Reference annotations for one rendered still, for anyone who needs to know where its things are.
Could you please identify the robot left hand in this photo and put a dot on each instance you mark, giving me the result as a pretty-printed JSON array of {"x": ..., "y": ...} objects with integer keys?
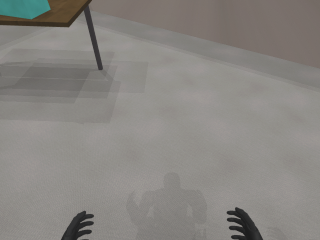
[{"x": 72, "y": 232}]

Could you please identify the carton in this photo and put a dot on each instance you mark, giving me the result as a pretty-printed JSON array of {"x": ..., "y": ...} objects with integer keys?
[{"x": 27, "y": 9}]

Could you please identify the robot right hand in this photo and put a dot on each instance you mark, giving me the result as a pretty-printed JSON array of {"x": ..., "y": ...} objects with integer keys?
[{"x": 248, "y": 228}]

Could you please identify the table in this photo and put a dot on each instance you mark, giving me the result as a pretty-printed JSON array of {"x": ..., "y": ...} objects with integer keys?
[{"x": 62, "y": 13}]

